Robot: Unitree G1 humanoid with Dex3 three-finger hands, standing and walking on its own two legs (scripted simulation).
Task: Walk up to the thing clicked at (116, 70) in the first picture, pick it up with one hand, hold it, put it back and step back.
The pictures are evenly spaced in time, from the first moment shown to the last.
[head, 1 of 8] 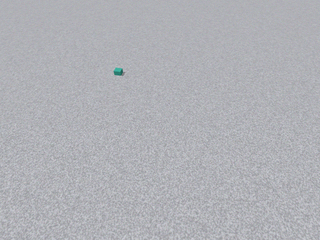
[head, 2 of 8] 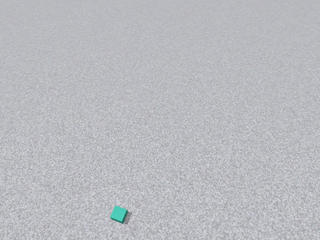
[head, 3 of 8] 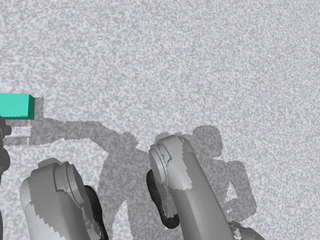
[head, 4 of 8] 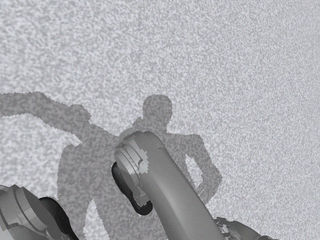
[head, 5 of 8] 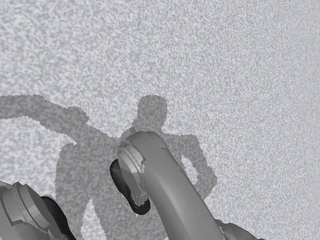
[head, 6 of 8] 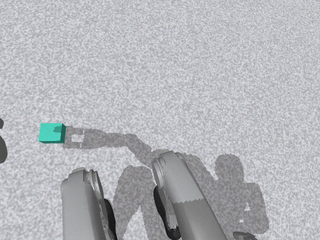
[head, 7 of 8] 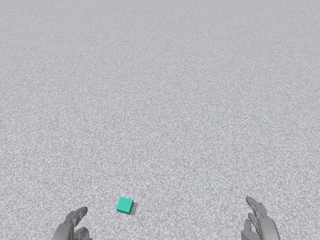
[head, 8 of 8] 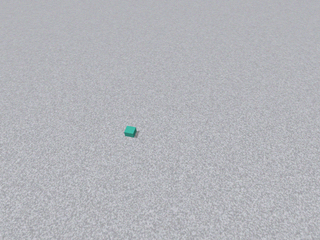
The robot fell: no
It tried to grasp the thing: yes
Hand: left
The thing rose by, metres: 0.00
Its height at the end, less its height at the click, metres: +0.00
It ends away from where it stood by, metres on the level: 0.00
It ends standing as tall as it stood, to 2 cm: yes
